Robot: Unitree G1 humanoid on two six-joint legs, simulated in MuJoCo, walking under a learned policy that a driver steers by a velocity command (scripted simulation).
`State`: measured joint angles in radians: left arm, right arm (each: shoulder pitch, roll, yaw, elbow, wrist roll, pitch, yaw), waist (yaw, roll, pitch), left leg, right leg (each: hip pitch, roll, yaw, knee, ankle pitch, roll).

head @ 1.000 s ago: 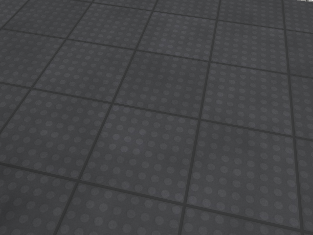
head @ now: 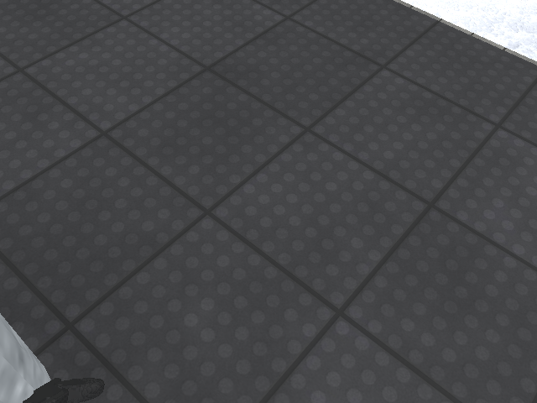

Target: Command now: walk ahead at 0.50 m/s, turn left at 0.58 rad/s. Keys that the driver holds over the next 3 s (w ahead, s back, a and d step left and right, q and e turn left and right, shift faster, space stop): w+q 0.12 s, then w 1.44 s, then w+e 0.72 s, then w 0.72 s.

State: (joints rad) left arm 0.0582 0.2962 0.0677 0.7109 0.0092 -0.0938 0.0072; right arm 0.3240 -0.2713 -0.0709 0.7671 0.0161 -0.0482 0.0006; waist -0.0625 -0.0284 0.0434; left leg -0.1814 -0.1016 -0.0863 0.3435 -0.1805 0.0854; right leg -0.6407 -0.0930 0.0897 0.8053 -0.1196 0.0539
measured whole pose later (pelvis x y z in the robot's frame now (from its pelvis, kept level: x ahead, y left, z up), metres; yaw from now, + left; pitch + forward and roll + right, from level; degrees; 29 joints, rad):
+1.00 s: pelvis +0.54 +0.07 +0.00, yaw +11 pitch +1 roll +1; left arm 0.15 0.31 0.05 0.80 0.00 -0.07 0.00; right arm 0.36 -0.27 -0.06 0.81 0.00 -0.08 0.02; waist -0.05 -0.05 0.01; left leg -0.11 -0.07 0.04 0.25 -0.17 0.07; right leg -0.68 -0.13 0.05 0.89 -0.09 0.02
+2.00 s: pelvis +1.08 +0.16 +0.00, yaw +0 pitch +1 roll +2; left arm 0.24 0.31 0.08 0.83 -0.03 -0.03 0.01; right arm 0.26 -0.25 -0.06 0.87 -0.01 -0.10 0.01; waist -0.03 -0.05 0.03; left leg -0.16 -0.01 0.14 0.33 -0.18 0.03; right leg -0.59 -0.10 0.05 1.08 -0.27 -0.01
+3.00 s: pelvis +1.65 +0.05 -0.01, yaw -17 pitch +1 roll +1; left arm 0.29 0.28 0.06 0.86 -0.02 -0.07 0.00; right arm 0.19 -0.26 -0.05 0.88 0.00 -0.09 0.03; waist -0.01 -0.03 0.04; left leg -0.29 -0.05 0.06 0.42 -0.14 0.06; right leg -0.44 -0.04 0.04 1.16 -0.36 -0.04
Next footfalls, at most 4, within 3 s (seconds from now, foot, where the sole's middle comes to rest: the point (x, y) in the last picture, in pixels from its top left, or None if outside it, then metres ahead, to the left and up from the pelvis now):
0.20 right None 0.30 -0.14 -0.78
0.70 left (191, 374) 0.54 0.15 -0.78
1.26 right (254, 252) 0.88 -0.02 -0.78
1.78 left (159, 191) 1.12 0.27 -0.78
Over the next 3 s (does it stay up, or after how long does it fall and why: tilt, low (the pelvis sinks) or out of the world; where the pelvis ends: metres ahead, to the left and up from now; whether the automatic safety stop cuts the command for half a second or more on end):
stays up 1.65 0.05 -0.01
